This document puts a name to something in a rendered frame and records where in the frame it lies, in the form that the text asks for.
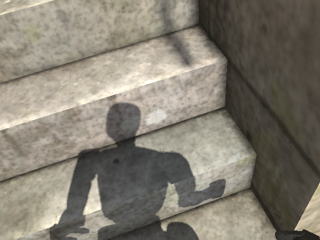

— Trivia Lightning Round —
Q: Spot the robot right hand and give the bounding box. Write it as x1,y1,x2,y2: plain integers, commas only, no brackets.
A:
275,229,320,240

